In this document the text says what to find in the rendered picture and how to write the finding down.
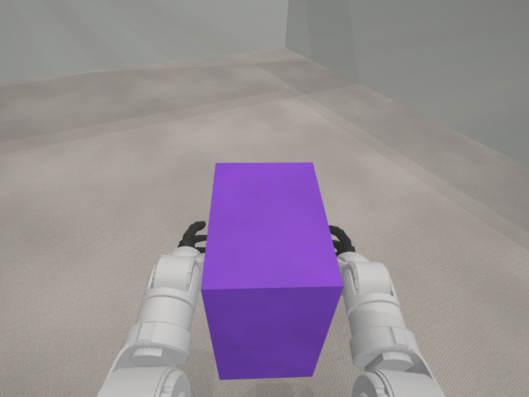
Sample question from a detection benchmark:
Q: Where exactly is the left robot hand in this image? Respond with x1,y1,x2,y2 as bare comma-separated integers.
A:
177,221,207,253

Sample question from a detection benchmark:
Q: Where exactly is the right robot upper arm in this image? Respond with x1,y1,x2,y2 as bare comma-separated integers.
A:
351,369,445,397

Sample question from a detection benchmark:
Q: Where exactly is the left robot upper arm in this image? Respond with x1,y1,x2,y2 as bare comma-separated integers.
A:
98,366,191,397

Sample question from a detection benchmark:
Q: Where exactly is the right robot forearm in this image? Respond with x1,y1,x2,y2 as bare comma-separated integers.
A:
337,251,445,396

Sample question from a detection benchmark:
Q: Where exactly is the right robot hand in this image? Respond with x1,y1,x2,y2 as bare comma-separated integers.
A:
329,225,355,257

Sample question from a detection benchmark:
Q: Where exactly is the carton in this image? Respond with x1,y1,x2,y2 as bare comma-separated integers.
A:
201,162,344,380

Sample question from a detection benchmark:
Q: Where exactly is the left robot forearm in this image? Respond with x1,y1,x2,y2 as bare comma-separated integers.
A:
97,246,204,397

